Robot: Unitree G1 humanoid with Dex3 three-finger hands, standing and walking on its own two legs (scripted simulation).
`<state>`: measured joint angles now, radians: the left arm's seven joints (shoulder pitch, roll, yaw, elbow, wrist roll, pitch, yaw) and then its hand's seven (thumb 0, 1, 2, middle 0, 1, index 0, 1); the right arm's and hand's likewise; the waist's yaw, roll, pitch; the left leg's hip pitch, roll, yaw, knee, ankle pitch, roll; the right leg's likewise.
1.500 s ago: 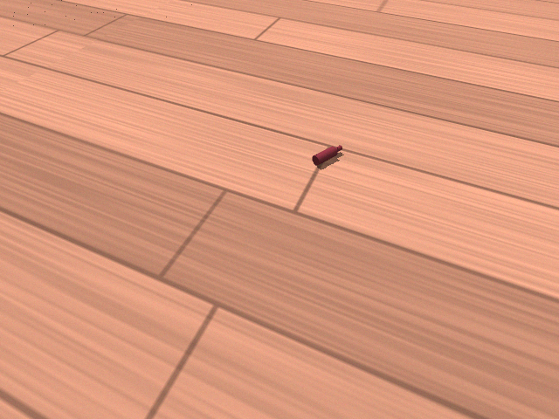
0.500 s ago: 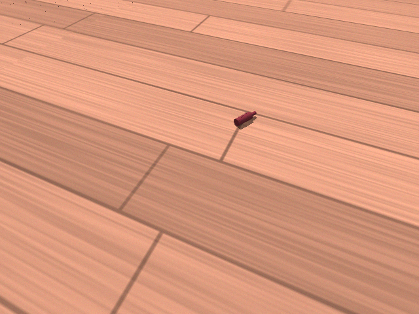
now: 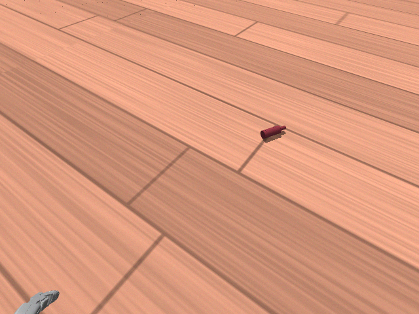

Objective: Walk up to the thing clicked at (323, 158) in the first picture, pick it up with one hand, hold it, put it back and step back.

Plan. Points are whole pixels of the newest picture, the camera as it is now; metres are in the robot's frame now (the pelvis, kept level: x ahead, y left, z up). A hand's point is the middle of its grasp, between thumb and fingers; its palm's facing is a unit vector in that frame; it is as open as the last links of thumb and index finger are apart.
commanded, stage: walk up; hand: left
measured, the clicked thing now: (274, 130) +1.42 -0.42 -0.73
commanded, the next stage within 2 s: none
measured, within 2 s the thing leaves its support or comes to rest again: neither
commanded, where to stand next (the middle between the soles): +1.19 -0.78 m, yaw +28 degrees
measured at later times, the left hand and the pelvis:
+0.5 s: hand (133, 292) +0.21 +0.18 -0.16, palm faces +0.16 -0.94 -0.29, open 7.4 cm; pelvis +0.21 -0.11 -0.01, yaw +10 degrees
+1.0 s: hand (202, 243) +0.33 +0.03 -0.17, palm faces +0.33 -0.89 -0.32, open 7.4 cm; pelvis +0.42 -0.24 -0.02, yaw +21 degrees
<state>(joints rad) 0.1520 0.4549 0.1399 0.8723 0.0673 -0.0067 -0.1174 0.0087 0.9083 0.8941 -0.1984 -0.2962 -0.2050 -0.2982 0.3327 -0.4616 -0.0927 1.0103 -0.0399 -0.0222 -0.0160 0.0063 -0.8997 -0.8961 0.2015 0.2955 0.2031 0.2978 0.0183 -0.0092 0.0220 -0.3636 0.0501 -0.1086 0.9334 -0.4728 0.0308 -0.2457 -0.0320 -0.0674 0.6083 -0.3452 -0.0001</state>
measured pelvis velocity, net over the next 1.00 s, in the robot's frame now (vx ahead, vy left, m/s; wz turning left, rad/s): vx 0.42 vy -0.24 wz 0.36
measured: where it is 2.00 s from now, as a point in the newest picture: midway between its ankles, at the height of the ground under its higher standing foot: (299, 206)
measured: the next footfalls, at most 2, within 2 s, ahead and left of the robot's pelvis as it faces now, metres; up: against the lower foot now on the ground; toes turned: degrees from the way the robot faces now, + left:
left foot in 0.24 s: +0.26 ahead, +0.06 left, +0.00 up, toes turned +13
right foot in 0.62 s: +0.42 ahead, -0.31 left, +0.00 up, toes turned +7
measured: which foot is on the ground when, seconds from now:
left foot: up 0.00-0.22, down 0.24-0.62, up 0.64-0.94, down 0.96-1.00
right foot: down 0.00-0.26, up 0.28-0.60, down 0.62-0.96, up 0.98-1.00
